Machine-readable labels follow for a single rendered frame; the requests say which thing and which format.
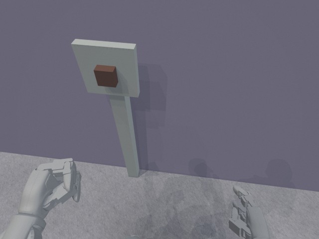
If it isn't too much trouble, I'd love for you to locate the button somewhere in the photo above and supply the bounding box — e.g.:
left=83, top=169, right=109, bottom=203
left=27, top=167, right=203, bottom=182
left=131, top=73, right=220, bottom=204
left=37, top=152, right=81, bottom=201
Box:
left=94, top=65, right=118, bottom=88

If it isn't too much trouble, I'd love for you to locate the left robot hand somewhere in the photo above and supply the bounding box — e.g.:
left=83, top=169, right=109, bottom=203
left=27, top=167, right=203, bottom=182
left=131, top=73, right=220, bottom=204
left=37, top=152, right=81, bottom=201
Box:
left=18, top=158, right=82, bottom=219

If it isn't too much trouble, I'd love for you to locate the panel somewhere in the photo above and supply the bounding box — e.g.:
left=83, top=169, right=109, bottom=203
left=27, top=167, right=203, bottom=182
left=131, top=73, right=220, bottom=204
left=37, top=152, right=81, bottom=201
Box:
left=71, top=39, right=140, bottom=178

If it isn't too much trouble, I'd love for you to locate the right robot hand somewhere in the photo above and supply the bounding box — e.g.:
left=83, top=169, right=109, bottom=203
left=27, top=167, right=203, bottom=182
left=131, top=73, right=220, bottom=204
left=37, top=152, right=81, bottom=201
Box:
left=229, top=185, right=270, bottom=239

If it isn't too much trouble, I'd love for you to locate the robot left forearm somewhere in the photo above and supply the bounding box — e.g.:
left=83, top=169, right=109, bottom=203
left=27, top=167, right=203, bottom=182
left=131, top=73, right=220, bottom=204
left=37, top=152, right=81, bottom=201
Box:
left=0, top=213, right=46, bottom=239

